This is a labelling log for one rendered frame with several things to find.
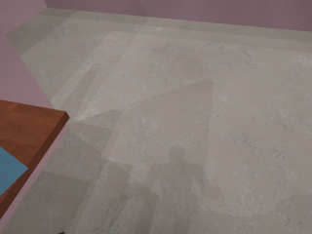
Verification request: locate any table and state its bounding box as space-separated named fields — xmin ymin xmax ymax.
xmin=0 ymin=99 xmax=70 ymax=219

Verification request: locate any carton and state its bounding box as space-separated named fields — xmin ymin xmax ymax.
xmin=0 ymin=146 xmax=28 ymax=196

